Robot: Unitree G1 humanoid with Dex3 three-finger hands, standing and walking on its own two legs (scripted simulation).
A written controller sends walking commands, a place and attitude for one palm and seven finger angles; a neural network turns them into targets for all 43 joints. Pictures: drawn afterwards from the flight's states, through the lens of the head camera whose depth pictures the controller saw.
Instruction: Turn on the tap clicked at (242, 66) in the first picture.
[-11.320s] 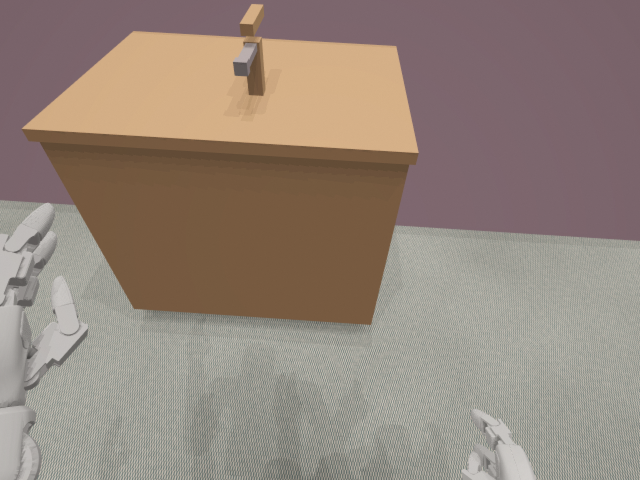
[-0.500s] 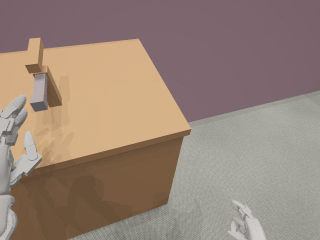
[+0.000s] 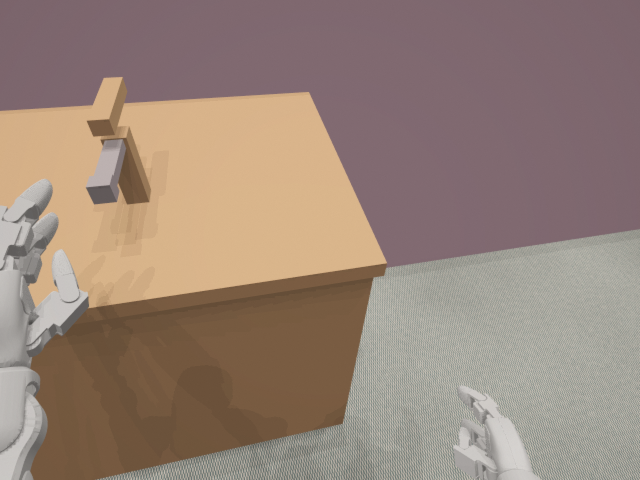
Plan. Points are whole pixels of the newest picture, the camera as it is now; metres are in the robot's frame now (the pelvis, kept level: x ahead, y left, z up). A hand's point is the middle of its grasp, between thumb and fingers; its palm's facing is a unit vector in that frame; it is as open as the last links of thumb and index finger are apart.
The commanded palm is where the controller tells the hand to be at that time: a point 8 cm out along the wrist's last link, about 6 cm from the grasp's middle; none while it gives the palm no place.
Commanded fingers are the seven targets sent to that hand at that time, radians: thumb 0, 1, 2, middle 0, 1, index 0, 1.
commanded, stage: turn the palm inward beside the body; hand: left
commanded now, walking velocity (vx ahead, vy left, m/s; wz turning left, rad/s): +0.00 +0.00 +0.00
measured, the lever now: (103, 189) +0.39 +0.35 +0.16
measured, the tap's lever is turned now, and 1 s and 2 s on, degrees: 0 0 0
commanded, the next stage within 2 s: reach beside the lever's end, fingers flat in 1.78 s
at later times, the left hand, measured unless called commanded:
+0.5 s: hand (91, 295) +0.21 +0.25 +0.19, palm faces +0.51 -0.81 -0.29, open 7.4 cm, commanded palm +0.16 +0.28 +0.21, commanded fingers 0.00 0.90 0.90 -0.20 -0.30 -0.20 -0.30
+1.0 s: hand (57, 315) +0.18 +0.25 +0.20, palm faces +0.50 -0.85 -0.18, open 7.4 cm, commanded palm +0.13 +0.29 +0.21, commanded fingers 0.00 0.90 0.90 -0.20 -0.30 -0.20 -0.30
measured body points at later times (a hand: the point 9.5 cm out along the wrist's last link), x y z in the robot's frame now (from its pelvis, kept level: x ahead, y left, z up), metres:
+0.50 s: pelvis +0.02 -0.02 +0.00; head -0.01 -0.05 +0.45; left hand +0.18 +0.29 +0.20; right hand +0.22 -0.26 -0.09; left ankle +0.00 +0.11 -0.73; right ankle +0.01 -0.09 -0.73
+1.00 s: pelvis +0.00 +0.01 +0.00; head -0.05 -0.01 +0.45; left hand +0.15 +0.30 +0.21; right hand +0.22 -0.18 -0.06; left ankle +0.00 +0.11 -0.73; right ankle +0.01 -0.09 -0.73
